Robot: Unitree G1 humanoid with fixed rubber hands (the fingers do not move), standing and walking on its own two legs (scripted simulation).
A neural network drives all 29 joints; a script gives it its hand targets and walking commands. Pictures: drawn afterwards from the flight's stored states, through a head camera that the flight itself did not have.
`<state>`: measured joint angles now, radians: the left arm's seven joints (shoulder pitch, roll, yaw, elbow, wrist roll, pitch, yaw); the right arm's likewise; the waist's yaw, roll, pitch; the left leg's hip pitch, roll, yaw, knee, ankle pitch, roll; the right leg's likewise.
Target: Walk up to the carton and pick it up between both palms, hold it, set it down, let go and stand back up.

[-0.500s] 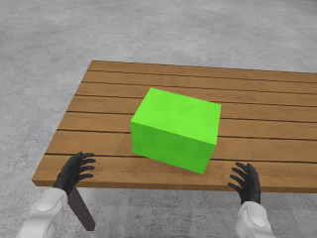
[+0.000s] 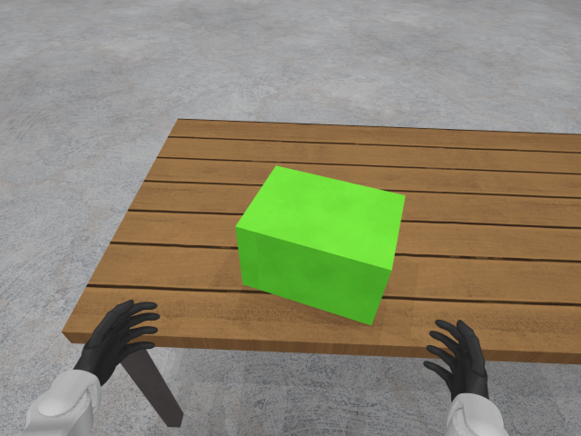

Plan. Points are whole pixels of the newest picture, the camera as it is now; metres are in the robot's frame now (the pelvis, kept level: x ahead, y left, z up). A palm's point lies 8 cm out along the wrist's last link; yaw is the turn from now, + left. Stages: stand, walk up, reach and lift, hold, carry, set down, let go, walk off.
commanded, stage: set down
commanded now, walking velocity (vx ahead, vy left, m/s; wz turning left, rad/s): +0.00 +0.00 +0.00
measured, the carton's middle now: (321, 241) +0.46 +0.00 -0.02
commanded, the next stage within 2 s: let go in 1.96 s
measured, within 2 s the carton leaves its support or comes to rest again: neither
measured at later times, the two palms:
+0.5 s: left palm (135, 370) +0.20 +0.26 -0.02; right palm (460, 394) +0.20 -0.18 -0.02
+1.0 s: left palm (143, 388) +0.18 +0.25 -0.03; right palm (468, 412) +0.18 -0.20 -0.03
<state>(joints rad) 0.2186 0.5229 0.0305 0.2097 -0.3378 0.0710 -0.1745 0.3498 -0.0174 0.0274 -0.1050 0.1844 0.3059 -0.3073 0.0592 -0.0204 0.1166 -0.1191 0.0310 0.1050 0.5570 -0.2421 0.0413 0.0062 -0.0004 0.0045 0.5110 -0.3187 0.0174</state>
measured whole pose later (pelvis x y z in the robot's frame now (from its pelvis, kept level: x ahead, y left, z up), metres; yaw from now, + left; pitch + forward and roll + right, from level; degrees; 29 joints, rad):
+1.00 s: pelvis +0.03 +0.00 +0.01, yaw -1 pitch -6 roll +0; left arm 0.33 0.34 -0.03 0.29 -0.18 -0.01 -0.09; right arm 0.37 -0.07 0.00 0.32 0.11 -0.17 -0.11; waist 0.04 -0.01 0.12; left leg -0.13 0.02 0.12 0.44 -0.21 0.03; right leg -0.01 -0.01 0.02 0.40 -0.28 0.02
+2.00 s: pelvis +0.03 -0.03 +0.01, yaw -1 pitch -4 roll +1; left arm 0.23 0.25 0.01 0.46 -0.05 0.12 -0.01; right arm 0.22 -0.14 0.00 0.62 0.03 -0.17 -0.01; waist 0.03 -0.04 0.09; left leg -0.16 0.03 0.11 0.42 -0.20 0.00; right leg -0.07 0.00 0.01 0.45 -0.32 -0.01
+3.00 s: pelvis +0.04 -0.04 +0.01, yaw +2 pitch -3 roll +0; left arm 0.25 0.36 0.00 0.91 0.02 -0.03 0.01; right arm 0.20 -0.33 -0.03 1.04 -0.03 -0.01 0.01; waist 0.00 0.02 0.00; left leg -0.17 0.05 0.05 0.44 -0.21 -0.02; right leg -0.03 0.03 -0.04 0.38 -0.30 -0.04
